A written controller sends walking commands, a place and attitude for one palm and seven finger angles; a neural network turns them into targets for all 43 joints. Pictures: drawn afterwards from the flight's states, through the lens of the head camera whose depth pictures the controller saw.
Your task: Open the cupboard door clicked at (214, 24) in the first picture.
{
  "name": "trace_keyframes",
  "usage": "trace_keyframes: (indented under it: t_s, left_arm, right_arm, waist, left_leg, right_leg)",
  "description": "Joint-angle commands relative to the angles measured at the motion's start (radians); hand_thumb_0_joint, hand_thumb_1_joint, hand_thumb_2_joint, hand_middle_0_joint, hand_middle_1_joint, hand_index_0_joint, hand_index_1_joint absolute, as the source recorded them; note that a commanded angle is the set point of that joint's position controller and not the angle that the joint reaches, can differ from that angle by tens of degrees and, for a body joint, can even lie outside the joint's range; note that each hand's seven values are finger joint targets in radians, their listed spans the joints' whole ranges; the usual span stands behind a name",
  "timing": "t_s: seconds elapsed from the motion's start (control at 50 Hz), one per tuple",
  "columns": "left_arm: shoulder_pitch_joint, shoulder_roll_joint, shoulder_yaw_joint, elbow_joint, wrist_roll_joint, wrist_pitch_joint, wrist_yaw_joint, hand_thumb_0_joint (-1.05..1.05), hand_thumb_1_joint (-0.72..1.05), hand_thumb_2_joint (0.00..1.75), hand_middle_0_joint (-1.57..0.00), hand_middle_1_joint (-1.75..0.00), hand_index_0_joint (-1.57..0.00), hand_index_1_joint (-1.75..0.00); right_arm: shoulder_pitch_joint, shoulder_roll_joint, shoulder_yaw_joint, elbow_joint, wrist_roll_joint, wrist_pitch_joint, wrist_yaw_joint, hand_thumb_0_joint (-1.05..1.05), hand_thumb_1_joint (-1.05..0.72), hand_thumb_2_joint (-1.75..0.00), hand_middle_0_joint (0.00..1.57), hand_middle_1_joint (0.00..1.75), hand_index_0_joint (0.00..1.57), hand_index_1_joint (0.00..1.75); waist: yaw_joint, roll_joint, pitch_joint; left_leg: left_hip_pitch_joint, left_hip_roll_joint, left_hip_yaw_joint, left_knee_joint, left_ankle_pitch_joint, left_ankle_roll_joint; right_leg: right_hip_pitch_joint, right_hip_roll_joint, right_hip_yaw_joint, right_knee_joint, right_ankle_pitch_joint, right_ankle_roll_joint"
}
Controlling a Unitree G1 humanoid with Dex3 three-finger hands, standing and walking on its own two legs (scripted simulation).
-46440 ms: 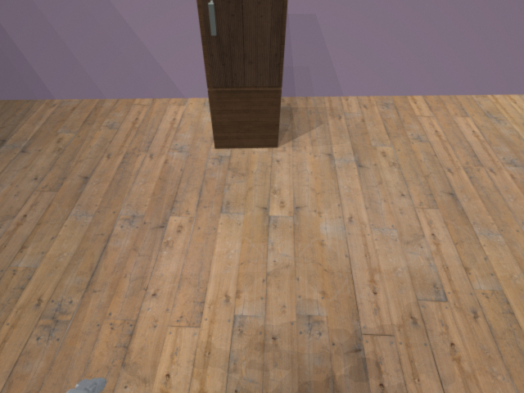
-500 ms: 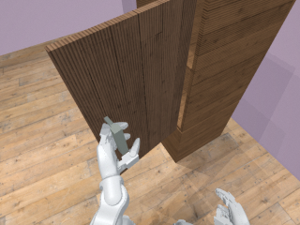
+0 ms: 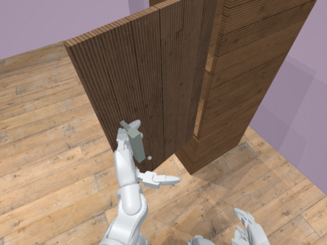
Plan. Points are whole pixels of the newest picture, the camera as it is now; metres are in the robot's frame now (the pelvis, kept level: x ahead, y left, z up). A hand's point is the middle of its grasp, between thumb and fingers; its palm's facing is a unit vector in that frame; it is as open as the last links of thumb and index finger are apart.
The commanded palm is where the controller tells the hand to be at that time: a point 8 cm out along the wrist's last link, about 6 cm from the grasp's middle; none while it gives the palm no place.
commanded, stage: open thumb and fingers to let go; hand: left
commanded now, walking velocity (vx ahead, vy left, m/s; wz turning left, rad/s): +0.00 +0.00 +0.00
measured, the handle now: (132, 141) +0.36 +0.10 +0.05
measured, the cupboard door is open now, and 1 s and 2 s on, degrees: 100 100 100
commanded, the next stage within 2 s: slide the hand sideways off the handle in 0.04 s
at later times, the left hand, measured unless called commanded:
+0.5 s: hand (142, 167) +0.29 +0.06 +0.05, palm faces -0.14 -0.99 +0.04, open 16.2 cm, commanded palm +0.25 +0.11 +0.05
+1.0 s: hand (122, 195) +0.22 +0.10 +0.05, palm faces -0.11 -0.99 +0.01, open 16.3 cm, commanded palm +0.20 +0.16 +0.05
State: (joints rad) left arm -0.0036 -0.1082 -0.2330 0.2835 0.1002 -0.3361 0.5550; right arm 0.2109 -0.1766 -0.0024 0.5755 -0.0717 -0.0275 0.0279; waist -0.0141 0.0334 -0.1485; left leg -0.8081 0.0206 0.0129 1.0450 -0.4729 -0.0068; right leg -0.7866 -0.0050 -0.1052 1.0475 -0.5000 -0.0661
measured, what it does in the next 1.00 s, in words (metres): stands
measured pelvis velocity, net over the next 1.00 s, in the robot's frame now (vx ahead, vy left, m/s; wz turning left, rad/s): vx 0.02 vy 0.02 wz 0.00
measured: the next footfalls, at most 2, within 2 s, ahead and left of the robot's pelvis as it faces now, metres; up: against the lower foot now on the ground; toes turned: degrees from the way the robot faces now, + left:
none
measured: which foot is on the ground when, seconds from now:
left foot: down 0.00-1.00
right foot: down 0.00-1.00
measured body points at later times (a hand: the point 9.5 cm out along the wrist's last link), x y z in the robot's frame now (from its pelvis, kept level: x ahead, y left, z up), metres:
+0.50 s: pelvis +0.00 +0.02 +0.00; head +0.06 +0.01 +0.45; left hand +0.29 +0.12 +0.05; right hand +0.16 -0.21 -0.09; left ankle +0.02 +0.12 -0.67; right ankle +0.01 -0.08 -0.67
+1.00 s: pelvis +0.02 +0.02 -0.02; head +0.08 +0.01 +0.43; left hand +0.22 +0.15 +0.06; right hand +0.21 -0.19 -0.09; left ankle +0.02 +0.12 -0.67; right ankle +0.01 -0.08 -0.67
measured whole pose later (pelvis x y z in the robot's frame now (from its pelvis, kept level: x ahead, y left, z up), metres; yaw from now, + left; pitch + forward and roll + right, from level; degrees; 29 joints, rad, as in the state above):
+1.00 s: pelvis +0.02 +0.02 -0.02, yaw +0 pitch +16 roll -1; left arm 0.50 0.09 -0.21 -0.23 -0.04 -0.36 -0.02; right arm 0.24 -0.20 0.02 0.37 0.00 -0.04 0.02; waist 0.01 0.04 -0.15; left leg -0.88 0.01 0.02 1.16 -0.56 0.03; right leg -0.84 -0.02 -0.10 1.14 -0.57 -0.03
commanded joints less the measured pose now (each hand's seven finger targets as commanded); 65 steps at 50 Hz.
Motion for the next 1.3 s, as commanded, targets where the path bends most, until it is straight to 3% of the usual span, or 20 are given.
trace_keyframes:
  t_s: [0.0,0.12,0.14,0.16,0.18,0.22,0.26,0.3,0.34,0.42,0.44,0.54,0.62,0.7,0.84,0.94,1.02,1.06,1.24,1.28]
  left_arm:
    - [-0.209,-0.086,-0.01,-0.217,0.02,-0.055,0.025,0.0,-0.5,0.3,-0.15,-0.3,-0.15,-0.3]
    - [-0.265,-0.11,-0.028,-0.195,0.029,-0.054,0.037,0.0,-0.5,0.3,-0.15,-0.3,-0.15,-0.3]
    - [-0.271,0.0,-0.22,-0.204,0.138,-0.09,-0.168,0.0,-0.5,0.3,-0.15,-0.3,-0.15,-0.3]
    - [-0.309,0.075,-0.139,-0.293,0.096,-0.131,-0.28,0.0,-0.5,0.3,-0.15,-0.3,-0.15,-0.3]
    - [-0.269,0.1,-0.133,-0.285,0.072,-0.143,-0.369,0.0,-0.5,0.3,-0.15,-0.3,-0.15,-0.3]
    - [-0.267,0.085,-0.161,-0.274,-0.016,-0.141,-0.531,0.0,-0.5,0.3,-0.15,-0.3,-0.15,-0.3]
    - [-0.238,0.043,-0.137,-0.276,-0.135,-0.113,-0.606,0.0,-0.5,0.3,-0.15,-0.3,-0.15,-0.3]
    - [-0.161,0.03,-0.093,-0.286,-0.203,-0.083,-0.607,0.0,-0.5,0.3,-0.15,-0.3,-0.15,-0.3]
    - [-0.078,0.043,-0.058,-0.307,-0.209,-0.067,-0.577,0.0,-0.5,0.3,-0.15,-0.3,-0.15,-0.3]
    - [0.018,0.077,-0.047,-0.389,-0.146,-0.076,-0.519,0.0,-0.5,0.3,-0.15,-0.3,-0.15,-0.3]
    - [0.061,0.104,-0.033,-0.401,-0.125,-0.079,-0.512,0.0,-0.5,0.3,-0.15,-0.3,-0.15,-0.3]
    - [0.254,0.131,-0.023,-0.521,-0.109,-0.075,-0.512,0.0,-0.5,0.3,-0.15,-0.3,-0.15,-0.3]
    - [0.294,0.141,-0.038,-0.588,-0.09,-0.066,-0.504,0.0,-0.5,0.3,-0.15,-0.3,-0.15,-0.3]
    - [0.305,0.148,-0.045,-0.655,-0.086,-0.083,-0.516,0.0,-0.5,0.3,-0.15,-0.3,-0.15,-0.3]
    - [0.455,0.189,-0.003,-0.731,-0.128,-0.098,-0.556,0.0,-0.5,0.3,-0.15,-0.3,-0.15,-0.3]
    - [0.503,0.223,0.03,-0.718,-0.139,-0.078,-0.591,0.0,-0.5,0.3,-0.15,-0.3,-0.15,-0.3]
    - [0.51,0.249,0.073,-0.729,-0.159,-0.077,-0.611,0.0,-0.5,0.3,-0.15,-0.3,-0.15,-0.3]
    - [0.519,0.256,0.083,-0.766,-0.175,-0.081,-0.62,0.0,-0.5,0.3,-0.15,-0.3,-0.15,-0.3]
    - [0.542,0.345,0.207,-0.742,-0.243,-0.096,-0.678,0.0,-0.5,0.3,-0.15,-0.3,-0.15,-0.3]
    - [0.587,0.327,0.207,-0.732,-0.261,-0.099,-0.7,0.0,-0.5,0.3,-0.15,-0.3,-0.15,-0.3]
  right_arm:
    - [-0.075,-0.096,-0.029,-0.148,0.007,-0.045,-0.005,0.0,-0.9,-0.9,0.2,0.3,0.2,0.3]
    - [-0.082,-0.096,-0.029,-0.137,0.005,-0.05,-0.001,0.0,-0.9,-0.9,0.2,0.3,0.2,0.3]
    - [-0.025,-0.135,-0.03,-0.117,0.008,-0.046,0.003,0.0,-0.9,-0.9,0.2,0.3,0.2,0.3]
    - [-0.011,-0.131,-0.043,-0.148,0.019,-0.045,-0.002,0.0,-0.9,-0.9,0.2,0.3,0.2,0.3]
    - [-0.017,-0.131,-0.042,-0.16,0.029,-0.044,-0.007,0.0,-0.9,-0.9,0.2,0.3,0.2,0.3]
    - [-0.015,-0.136,-0.031,-0.185,0.052,-0.052,-0.018,0.0,-0.9,-0.9,0.2,0.3,0.2,0.3]
    - [-0.028,-0.136,-0.025,-0.211,0.076,-0.062,-0.026,0.0,-0.9,-0.9,0.2,0.3,0.2,0.3]
    - [-0.026,-0.142,-0.024,-0.229,0.084,-0.069,-0.028,0.0,-0.9,-0.9,0.2,0.3,0.2,0.3]
    - [-0.027,-0.146,-0.025,-0.245,0.084,-0.072,-0.023,0.0,-0.9,-0.9,0.2,0.3,0.2,0.3]
    - [-0.009,-0.144,-0.034,-0.269,0.073,-0.068,-0.003,0.0,-0.9,-0.9,0.2,0.3,0.2,0.3]
    - [-0.008,-0.147,-0.037,-0.275,0.071,-0.065,0.001,0.0,-0.9,-0.9,0.2,0.3,0.2,0.3]
    - [-0.002,-0.141,-0.038,-0.32,0.068,-0.05,0.014,0.0,-0.9,-0.9,0.2,0.3,0.2,0.3]
    - [0.013,-0.135,-0.035,-0.334,0.066,-0.043,0.01,0.0,-0.9,-0.9,0.2,0.3,0.2,0.3]
    - [0.017,-0.133,-0.034,-0.337,0.065,-0.049,-0.001,0.0,-0.9,-0.9,0.2,0.3,0.2,0.3]
    - [0.023,-0.133,-0.035,-0.35,0.073,-0.059,-0.013,0.0,-0.9,-0.9,0.2,0.3,0.2,0.3]
    - [0.017,-0.137,-0.035,-0.361,0.077,-0.052,-0.018,0.0,-0.9,-0.9,0.2,0.3,0.2,0.3]
    - [0.009,-0.138,-0.033,-0.368,0.078,-0.054,-0.028,0.0,-0.9,-0.9,0.2,0.3,0.2,0.3]
    - [0.003,-0.137,-0.032,-0.375,0.08,-0.059,-0.032,0.0,-0.9,-0.9,0.2,0.3,0.2,0.3]
    - [-0.011,-0.146,-0.036,-0.356,0.087,-0.073,-0.055,0.0,-0.9,-0.9,0.2,0.3,0.2,0.3]
    - [-0.009,-0.143,-0.038,-0.358,0.091,-0.077,-0.056,0.0,-0.9,-0.9,0.2,0.3,0.2,0.3]
  waist:
    - [-0.003,-0.094,-0.244]
    - [-0.013,-0.087,-0.245]
    - [-0.098,-0.115,-0.194]
    - [-0.058,-0.065,-0.303]
    - [-0.048,-0.054,-0.315]
    - [-0.072,-0.065,-0.264]
    - [-0.064,-0.058,-0.227]
    - [-0.038,-0.101,-0.225]
    - [-0.014,-0.105,-0.229]
    - [-0.009,-0.098,-0.234]
    - [0.006,-0.084,-0.245]
    - [0.027,-0.053,-0.251]
    - [-0.011,-0.057,-0.19]
    - [-0.016,-0.039,-0.221]
    - [0.002,-0.035,-0.269]
    - [-0.005,-0.076,-0.211]
    - [-0.003,-0.07,-0.195]
    - [0.006,-0.03,-0.219]
    - [0.001,-0.048,-0.169]
    - [0.006,-0.031,-0.164]
  left_leg:
    - [0.136,-0.034,-0.026,-0.12,0.19,0.016]
    - [0.141,-0.033,-0.031,-0.119,0.17,0.016]
    - [0.14,-0.035,-0.031,-0.092,0.182,0.035]
    - [0.152,-0.039,-0.031,-0.084,0.205,0.038]
    - [0.16,-0.042,-0.027,-0.083,0.205,0.038]
    - [0.154,-0.044,-0.033,-0.088,0.167,0.043]
    - [0.175,-0.041,-0.042,-0.11,0.139,0.04]
    - [0.172,-0.04,-0.048,-0.129,0.134,0.036]
    - [0.172,-0.037,-0.053,-0.141,0.165,0.032]
    - [0.161,-0.034,-0.046,-0.122,0.207,0.03]
    - [0.16,-0.033,-0.048,-0.118,0.239,0.029]
    - [0.161,-0.027,-0.036,-0.11,0.307,0.022]
    - [0.14,-0.023,-0.041,-0.086,0.282,0.022]
    - [0.143,-0.024,-0.055,-0.062,0.297,0.022]
    - [0.152,-0.022,-0.063,-0.041,0.379,0.021]
    - [0.086,-0.029,-0.058,-0.032,0.282,0.024]
    - [0.06,-0.034,-0.052,-0.028,0.198,0.023]
    - [0.07,-0.037,-0.048,-0.024,0.219,0.025]
    - [-0.015,-0.039,-0.04,0.003,0.124,0.025]
    - [-0.004,-0.04,-0.037,-0.006,0.128,0.022]
  right_leg:
    - [0.161,-0.004,0.078,-0.193,0.249,0.032]
    - [0.129,0.0,0.069,-0.188,0.205,0.03]
    - [0.085,-0.01,0.091,-0.17,0.29,0.033]
    - [0.139,-0.019,0.103,-0.153,0.331,0.026]
    - [0.16,-0.019,0.113,-0.154,0.345,0.025]
    - [0.147,-0.019,0.118,-0.175,0.304,0.03]
    - [0.124,-0.007,0.1,-0.192,0.234,0.03]
    - [0.139,-0.003,0.083,-0.202,0.2,0.033]
    - [0.147,0.0,0.062,-0.181,0.217,0.03]
    - [0.137,-0.002,0.06,-0.143,0.267,0.03]
    - [0.147,-0.002,0.062,-0.129,0.288,0.023]
    - [0.172,0.002,0.062,-0.103,0.355,0.02]
    - [0.113,0.005,0.061,-0.093,0.346,0.028]
    - [0.085,0.006,0.055,-0.062,0.335,0.027]
    - [0.098,0.012,0.052,-0.037,0.376,0.031]
    - [0.091,0.015,0.056,-0.048,0.334,0.033]
    - [0.075,0.014,0.062,-0.056,0.264,0.033]
    - [0.086,0.013,0.068,-0.053,0.282,0.031]
    - [0.088,0.009,0.119,-0.108,0.164,0.038]
    - [0.089,0.01,0.112,-0.105,0.171,0.039]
